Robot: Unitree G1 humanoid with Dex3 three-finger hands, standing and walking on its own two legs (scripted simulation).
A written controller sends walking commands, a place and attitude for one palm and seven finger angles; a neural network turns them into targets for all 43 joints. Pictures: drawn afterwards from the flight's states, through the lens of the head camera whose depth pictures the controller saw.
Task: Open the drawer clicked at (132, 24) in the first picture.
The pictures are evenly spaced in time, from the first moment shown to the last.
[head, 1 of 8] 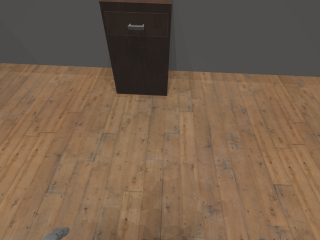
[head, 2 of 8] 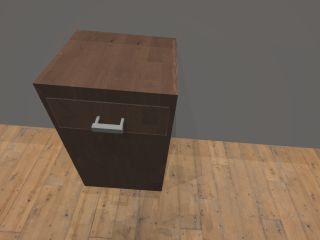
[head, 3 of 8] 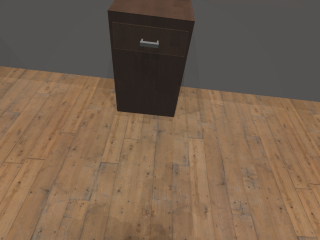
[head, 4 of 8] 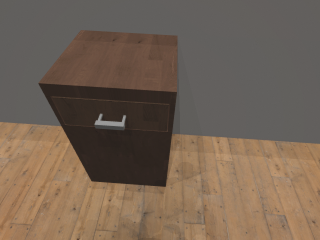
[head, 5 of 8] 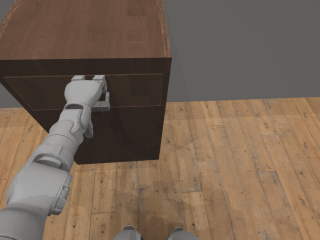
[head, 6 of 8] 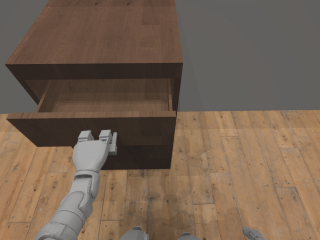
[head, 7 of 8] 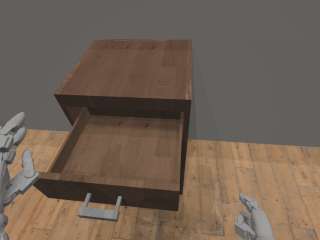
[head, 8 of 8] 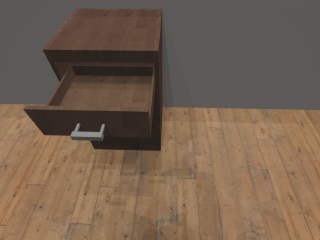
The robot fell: no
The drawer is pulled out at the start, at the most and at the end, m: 0.00 0.30 0.29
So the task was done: yes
